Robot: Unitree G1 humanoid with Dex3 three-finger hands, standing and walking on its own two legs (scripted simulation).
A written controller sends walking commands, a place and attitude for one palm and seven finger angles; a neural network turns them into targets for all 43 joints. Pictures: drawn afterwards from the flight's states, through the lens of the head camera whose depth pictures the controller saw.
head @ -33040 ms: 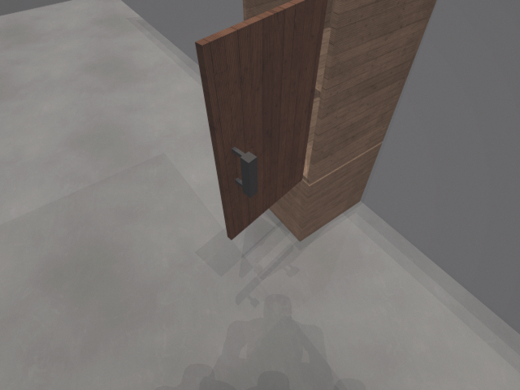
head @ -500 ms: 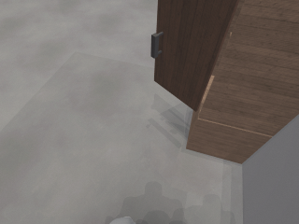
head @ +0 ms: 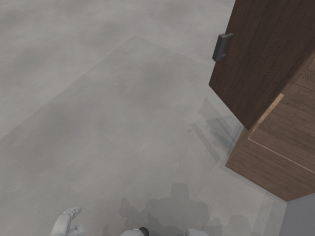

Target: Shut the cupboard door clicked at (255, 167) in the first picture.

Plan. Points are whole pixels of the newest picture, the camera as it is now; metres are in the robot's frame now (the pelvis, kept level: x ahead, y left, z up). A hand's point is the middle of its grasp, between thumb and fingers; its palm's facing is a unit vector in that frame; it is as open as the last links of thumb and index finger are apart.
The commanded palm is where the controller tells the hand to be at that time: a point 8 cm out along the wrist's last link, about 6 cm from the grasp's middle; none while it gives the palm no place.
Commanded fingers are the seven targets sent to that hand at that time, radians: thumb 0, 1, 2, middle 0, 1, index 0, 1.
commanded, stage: walk to a spot facing it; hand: left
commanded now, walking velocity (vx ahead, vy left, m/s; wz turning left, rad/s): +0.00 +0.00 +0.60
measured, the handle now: (223, 46) +0.85 -0.27 -0.06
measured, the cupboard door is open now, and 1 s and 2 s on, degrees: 60 60 60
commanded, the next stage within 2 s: turn to face it in 1.64 s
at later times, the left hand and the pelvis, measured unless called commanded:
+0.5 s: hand out of the picture -0.03 +0.19 -0.19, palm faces +0.37 -0.89 -0.25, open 7.4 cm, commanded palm none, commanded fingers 0.00 0.90 0.90 -0.20 -0.30 -0.20 -0.30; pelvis +0.03 -0.01 -0.02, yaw +21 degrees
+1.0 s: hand (75, 226) +0.16 +0.24 -0.14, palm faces +0.54 -0.80 -0.27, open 7.4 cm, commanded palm none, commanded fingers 0.00 0.90 0.90 -0.20 -0.30 -0.20 -0.30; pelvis +0.17 +0.01 +0.00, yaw +37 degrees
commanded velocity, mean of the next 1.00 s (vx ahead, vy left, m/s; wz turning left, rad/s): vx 0.18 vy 0.00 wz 0.60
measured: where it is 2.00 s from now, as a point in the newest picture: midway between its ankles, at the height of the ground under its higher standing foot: (110, 186)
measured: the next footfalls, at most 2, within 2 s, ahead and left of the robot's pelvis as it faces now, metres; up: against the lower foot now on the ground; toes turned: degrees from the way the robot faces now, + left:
right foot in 0.06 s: +0.03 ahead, -0.14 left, +0.00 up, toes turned +4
left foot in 0.46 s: +0.01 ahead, +0.10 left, +0.00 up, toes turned +24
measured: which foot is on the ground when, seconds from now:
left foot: down 0.00-0.04, up 0.06-0.44, down 0.46-0.88, up 0.90-1.00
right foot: up 0.00-0.04, down 0.06-0.46, up 0.48-0.86, down 0.88-1.00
